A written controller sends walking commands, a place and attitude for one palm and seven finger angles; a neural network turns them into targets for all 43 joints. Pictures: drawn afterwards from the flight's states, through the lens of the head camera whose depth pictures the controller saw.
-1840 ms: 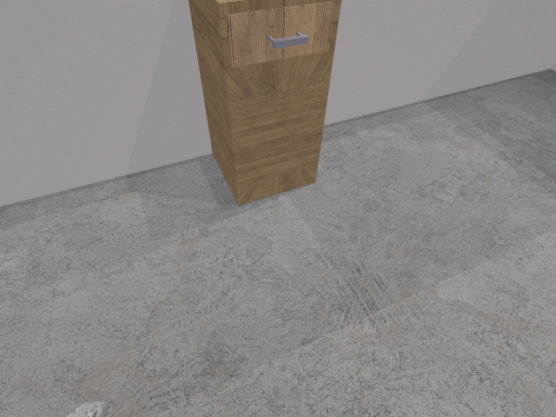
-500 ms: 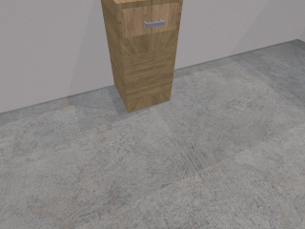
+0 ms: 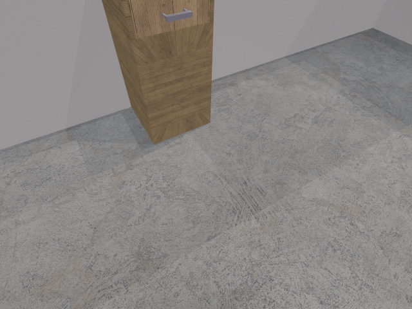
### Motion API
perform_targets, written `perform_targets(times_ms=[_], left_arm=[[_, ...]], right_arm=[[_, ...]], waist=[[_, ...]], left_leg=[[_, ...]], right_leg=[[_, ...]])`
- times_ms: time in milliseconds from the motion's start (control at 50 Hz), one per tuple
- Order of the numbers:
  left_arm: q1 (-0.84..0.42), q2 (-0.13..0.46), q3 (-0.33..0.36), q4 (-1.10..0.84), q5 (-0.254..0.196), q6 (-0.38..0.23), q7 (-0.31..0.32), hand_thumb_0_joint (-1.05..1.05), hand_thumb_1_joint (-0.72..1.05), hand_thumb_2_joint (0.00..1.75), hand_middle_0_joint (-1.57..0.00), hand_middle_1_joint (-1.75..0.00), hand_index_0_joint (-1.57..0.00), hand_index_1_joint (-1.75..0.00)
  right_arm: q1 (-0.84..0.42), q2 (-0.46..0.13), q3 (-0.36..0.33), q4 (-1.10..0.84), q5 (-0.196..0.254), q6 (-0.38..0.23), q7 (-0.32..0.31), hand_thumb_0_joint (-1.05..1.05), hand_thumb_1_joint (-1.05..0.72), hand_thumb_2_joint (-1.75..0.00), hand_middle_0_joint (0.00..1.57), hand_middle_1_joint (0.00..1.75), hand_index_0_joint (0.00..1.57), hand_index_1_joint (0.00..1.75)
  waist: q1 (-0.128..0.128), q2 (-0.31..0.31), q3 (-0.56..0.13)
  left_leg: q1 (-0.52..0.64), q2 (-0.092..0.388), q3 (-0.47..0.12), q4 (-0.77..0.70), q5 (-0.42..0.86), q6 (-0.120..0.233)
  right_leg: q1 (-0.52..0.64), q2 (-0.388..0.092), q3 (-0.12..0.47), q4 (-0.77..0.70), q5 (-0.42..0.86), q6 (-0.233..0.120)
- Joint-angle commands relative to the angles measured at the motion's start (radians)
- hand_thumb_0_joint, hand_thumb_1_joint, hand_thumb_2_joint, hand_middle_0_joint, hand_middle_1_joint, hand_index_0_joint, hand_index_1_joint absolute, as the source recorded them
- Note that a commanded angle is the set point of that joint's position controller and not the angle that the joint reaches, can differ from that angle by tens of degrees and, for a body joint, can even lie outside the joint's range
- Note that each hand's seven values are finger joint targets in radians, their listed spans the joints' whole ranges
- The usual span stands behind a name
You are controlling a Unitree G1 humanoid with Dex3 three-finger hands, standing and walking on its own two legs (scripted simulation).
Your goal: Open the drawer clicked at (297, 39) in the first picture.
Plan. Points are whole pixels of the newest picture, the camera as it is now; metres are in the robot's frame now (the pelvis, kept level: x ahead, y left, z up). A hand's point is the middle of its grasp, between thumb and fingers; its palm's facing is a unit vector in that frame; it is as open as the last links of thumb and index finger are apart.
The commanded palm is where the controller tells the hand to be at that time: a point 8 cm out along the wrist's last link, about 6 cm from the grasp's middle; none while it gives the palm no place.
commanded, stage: walk to a spot facing it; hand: left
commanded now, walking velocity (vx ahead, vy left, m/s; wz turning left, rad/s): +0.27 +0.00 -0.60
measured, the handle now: (176, 14) +1.25 +0.23 +0.02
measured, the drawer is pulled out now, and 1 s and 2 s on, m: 0.00 0.00 0.00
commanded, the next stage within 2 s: none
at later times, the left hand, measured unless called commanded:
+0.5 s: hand out of the picture +0.09 +0.23 -0.17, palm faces -0.13 -0.97 -0.20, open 7.4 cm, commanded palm none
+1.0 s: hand (220, 195) +0.45 -0.01 -0.17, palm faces -0.57 -0.80 -0.16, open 7.4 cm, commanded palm none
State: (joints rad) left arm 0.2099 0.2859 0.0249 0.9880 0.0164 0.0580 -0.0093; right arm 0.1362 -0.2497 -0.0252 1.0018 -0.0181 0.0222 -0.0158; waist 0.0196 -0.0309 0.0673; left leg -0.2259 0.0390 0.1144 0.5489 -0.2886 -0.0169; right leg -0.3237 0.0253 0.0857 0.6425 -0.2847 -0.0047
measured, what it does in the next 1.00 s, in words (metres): walks ahead, turning right: left foot, then right foot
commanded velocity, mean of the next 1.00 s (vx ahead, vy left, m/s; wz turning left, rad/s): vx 0.33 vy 0.00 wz -0.49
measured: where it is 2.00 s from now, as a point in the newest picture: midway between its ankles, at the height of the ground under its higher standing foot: (275, 236)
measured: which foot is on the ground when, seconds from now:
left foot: down 0.00-0.06, up 0.08-0.46, down 0.48-0.92, up 0.94-1.00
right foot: down 0.00-0.46, up 0.48-0.92, down 0.94-1.00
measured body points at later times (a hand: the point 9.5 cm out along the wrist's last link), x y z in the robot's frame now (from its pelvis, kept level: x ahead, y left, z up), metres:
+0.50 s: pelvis +0.06 +0.03 +0.00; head +0.08 +0.04 +0.45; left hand +0.10 +0.28 -0.15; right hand +0.10 -0.25 -0.12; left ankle +0.08 +0.14 -0.73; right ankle +0.03 -0.10 -0.72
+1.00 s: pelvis +0.22 -0.07 -0.02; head +0.27 -0.09 +0.43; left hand +0.48 +0.04 -0.15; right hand -0.01 -0.19 -0.15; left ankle +0.13 +0.12 -0.64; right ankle +0.25 -0.18 -0.73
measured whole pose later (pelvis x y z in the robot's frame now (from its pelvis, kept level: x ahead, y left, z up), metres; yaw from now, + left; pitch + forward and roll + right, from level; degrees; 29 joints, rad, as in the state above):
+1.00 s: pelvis +0.22 -0.07 -0.02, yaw -31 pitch -1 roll -1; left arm 0.04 0.21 0.05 0.90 0.01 -0.05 -0.03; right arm 0.49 -0.16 -0.03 1.13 -0.01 -0.02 -0.02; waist -0.08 -0.02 0.14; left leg -0.22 0.15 0.12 1.21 -0.48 -0.03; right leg -0.43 0.01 -0.15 0.68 -0.23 -0.10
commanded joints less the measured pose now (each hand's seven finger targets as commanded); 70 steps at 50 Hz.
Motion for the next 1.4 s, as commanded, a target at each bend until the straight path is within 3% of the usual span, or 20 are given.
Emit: perform_targets(times_ms=[0,20,40,80,160,400,440,480,580,760,840,880,900,920,1060,1180,1260,1300,1320,1380], left_arm=[[0.111,0.079,0.047,-0.081,0.006,-0.015,-0.006,0.0,0.9,0.9,-0.2,-0.3,-0.2,-0.3],[0.186,0.092,0.055,-0.065,0.013,-0.025,-0.011,0.0,0.9,0.9,-0.2,-0.3,-0.2,-0.3],[0.223,0.192,0.077,-0.067,0.027,-0.042,-0.001,0.0,0.9,0.9,-0.2,-0.3,-0.2,-0.3],[0.185,0.199,0.078,-0.099,0.006,-0.049,0.021,0.0,0.9,0.9,-0.2,-0.3,-0.2,-0.3],[0.098,0.129,0.07,-0.124,0.007,-0.082,0.016,0.0,0.9,0.9,-0.2,-0.3,-0.2,-0.3],[0.102,0.108,0.09,-0.112,0.007,-0.073,0.006,0.0,0.9,0.9,-0.2,-0.3,-0.2,-0.3],[0.077,0.002,0.072,-0.148,-0.003,-0.073,-0.012,0.0,0.9,0.9,-0.2,-0.3,-0.2,-0.3],[-0.028,0.037,0.088,-0.183,0.014,-0.083,-0.026,0.0,0.9,0.9,-0.2,-0.3,-0.2,-0.3],[0.013,-0.015,0.078,-0.127,0.024,-0.056,-0.054,0.0,0.9,0.9,-0.2,-0.3,-0.2,-0.3],[-0.259,-0.071,0.033,-0.183,0.016,-0.058,-0.057,0.0,0.9,0.9,-0.2,-0.3,-0.2,-0.3],[-0.107,-0.021,0.043,-0.125,0.016,-0.072,-0.04,0.0,0.9,0.9,-0.2,-0.3,-0.2,-0.3],[0.163,0.08,0.073,-0.035,0.023,-0.094,-0.025,0.0,0.9,0.9,-0.2,-0.3,-0.2,-0.3],[0.267,0.195,0.1,-0.013,0.016,-0.103,-0.008,0.0,0.9,0.9,-0.2,-0.3,-0.2,-0.3],[0.298,0.235,0.103,-0.004,-0.011,-0.097,-0.001,0.0,0.9,0.9,-0.2,-0.3,-0.2,-0.3],[-0.047,0.048,0.054,-0.049,0.01,-0.114,0.02,0.0,0.9,0.9,-0.2,-0.3,-0.2,-0.3],[0.024,0.054,0.061,-0.019,0.009,-0.113,0.006,0.0,0.9,0.9,-0.2,-0.3,-0.2,-0.3],[0.043,0.023,0.058,-0.017,0.004,-0.103,0.002,0.0,0.9,0.9,-0.2,-0.3,-0.2,-0.3],[0.015,-0.061,0.041,-0.068,0.001,-0.11,-0.007,0.0,0.9,0.9,-0.2,-0.3,-0.2,-0.3],[-0.023,-0.018,0.051,-0.067,0.011,-0.107,-0.001,0.0,0.9,0.9,-0.2,-0.3,-0.2,-0.3],[0.013,-0.038,0.059,-0.02,0.019,-0.101,-0.021,0.0,0.9,0.9,-0.2,-0.3,-0.2,-0.3]], right_arm=[[-0.042,-0.204,-0.062,-0.106,0.0,-0.017,-0.006,0.0,-0.9,-0.9,0.2,0.3,0.2,0.3],[-0.064,-0.189,-0.06,-0.119,-0.002,-0.01,-0.001,0.0,-0.9,-0.9,0.2,0.3,0.2,0.3],[-0.065,-0.11,-0.047,-0.152,0.004,0.0,0.008,0.0,-0.9,-0.9,0.2,0.3,0.2,0.3],[-0.132,-0.132,-0.048,-0.187,0.004,-0.008,0.013,0.0,-0.9,-0.9,0.2,0.3,0.2,0.3],[0.005,-0.091,-0.057,-0.131,-0.006,-0.026,0.026,0.0,-0.9,-0.9,0.2,0.3,0.2,0.3],[0.1,-0.049,-0.051,-0.143,0.012,-0.077,0.004,0.0,-0.9,-0.9,0.2,0.3,0.2,0.3],[0.278,-0.194,-0.083,-0.098,0.004,-0.085,-0.016,0.0,-0.9,-0.9,0.2,0.3,0.2,0.3],[0.269,-0.192,-0.077,-0.106,-0.006,-0.083,-0.011,0.0,-0.9,-0.9,0.2,0.3,0.2,0.3],[0.215,-0.068,-0.035,-0.087,-0.002,-0.114,-0.017,0.0,-0.9,-0.9,0.2,0.3,0.2,0.3],[0.404,-0.047,-0.024,0.027,-0.014,-0.112,-0.019,0.0,-0.9,-0.9,0.2,0.3,0.2,0.3],[0.385,-0.101,-0.039,0.046,-0.008,-0.103,-0.015,0.0,-0.9,-0.9,0.2,0.3,0.2,0.3],[0.358,-0.088,-0.033,0.034,0.01,-0.1,-0.002,0.0,-0.9,-0.9,0.2,0.3,0.2,0.3],[0.392,-0.003,-0.02,0.005,0.027,-0.103,-0.001,0.0,-0.9,-0.9,0.2,0.3,0.2,0.3],[0.28,-0.011,-0.024,-0.039,0.025,-0.109,-0.011,0.0,-0.9,-0.9,0.2,0.3,0.2,0.3],[0.364,0.051,-0.026,0.027,-0.01,-0.042,0.012,0.0,-0.9,-0.9,0.2,0.3,0.2,0.3],[0.21,0.048,-0.035,-0.029,-0.01,-0.065,0.033,0.0,-0.9,-0.9,0.2,0.3,0.2,0.3],[0.301,-0.011,-0.048,0.006,-0.011,-0.089,0.023,0.0,-0.9,-0.9,0.2,0.3,0.2,0.3],[0.476,-0.161,-0.078,0.04,-0.03,-0.092,0.012,0.0,-0.9,-0.9,0.2,0.3,0.2,0.3],[0.441,-0.124,-0.067,0.045,-0.025,-0.09,0.002,0.0,-0.9,-0.9,0.2,0.3,0.2,0.3],[0.285,-0.03,-0.037,0.011,-0.015,-0.109,-0.003,0.0,-0.9,-0.9,0.2,0.3,0.2,0.3]], waist=[[0.042,0.199,-0.085],[0.083,0.089,-0.085],[0.101,-0.325,-0.06],[0.077,-0.205,0.074],[-0.009,-0.071,-0.057],[-0.029,-0.115,-0.09],[-0.112,0.284,-0.149],[-0.104,0.199,-0.016],[-0.019,0.154,0.041],[-0.09,0.178,0.1],[-0.004,0.186,-0.033],[0.122,0.121,-0.202],[0.132,-0.091,-0.339],[0.149,-0.058,-0.344],[-0.091,-0.029,-0.064],[-0.038,-0.075,-0.01],[-0.095,0.071,-0.02],[-0.152,0.396,-0.033],[-0.142,0.313,-0.012],[-0.055,0.103,0.04]], left_leg=[[-0.095,0.294,-0.159,-0.11,0.016,0.134],[-0.201,0.222,-0.098,0.05,-0.145,0.08],[-0.419,0.031,0.037,0.404,-0.377,-0.021],[-0.466,0.02,-0.156,0.614,-0.229,-0.012],[-0.322,0.041,-0.115,0.51,-0.048,-0.029],[0.1,-0.042,-0.083,-0.09,-0.025,-0.009],[0.462,0.29,-0.448,-0.318,-0.312,0.064],[0.237,0.456,-0.608,-0.439,-0.45,0.167],[0.147,0.27,-0.167,-0.377,0.068,0.109],[0.264,0.253,0.058,-0.311,0.571,0.11],[0.285,0.276,0.124,-0.05,1.007,0.09],[-0.009,0.232,0.143,0.355,0.73,0.03],[-0.336,0.077,0.127,0.734,-0.164,-0.02],[-0.434,0.053,-0.016,0.899,-0.313,-0.005],[-0.19,0.162,-0.048,0.525,-0.053,-0.029],[-0.136,0.099,0.005,0.204,0.022,-0.022],[0.152,0.082,-0.008,-0.049,-0.021,-0.006],[0.282,0.454,-0.556,-0.379,-0.328,0.151],[0.226,0.468,-0.591,-0.418,-0.378,0.163],[0.115,0.358,-0.287,-0.395,-0.129,0.108]], right_leg=[[0.093,-0.04,-0.076,0.097,-0.145,0.008],[0.202,-0.05,-0.02,-0.058,-0.101,-0.011],[0.234,-0.247,0.407,-0.318,-0.303,-0.102],[0.025,-0.331,0.684,-0.569,-0.518,-0.199],[0.056,-0.213,0.387,-0.457,-0.28,-0.173],[-0.083,-0.104,0.352,-0.304,-0.162,-0.143],[-0.439,0.077,0.122,0.094,-0.259,-0.049],[-0.497,-0.032,-0.006,0.39,-0.197,0.0],[-0.454,-0.1,-0.066,0.542,0.071,0.03],[-0.374,-0.075,-0.228,0.123,0.127,-0.004],[-0.048,0.011,-0.278,-0.004,0.055,-0.079],[0.466,-0.06,-0.189,-0.09,0.165,-0.131],[0.733,-0.399,0.29,-0.139,0.242,-0.268],[0.684,-0.497,0.449,-0.256,0.386,-0.327],[-0.077,-0.261,0.027,-0.419,0.013,-0.192],[-0.046,-0.23,0.057,-0.422,-0.157,-0.175],[-0.125,-0.149,0.007,-0.192,-0.157,-0.12],[-0.384,0.016,-0.17,0.377,-0.282,-0.042],[-0.423,-0.044,-0.078,0.537,-0.217,-0.046],[-0.389,-0.125,-0.064,0.588,-0.004,-0.028]])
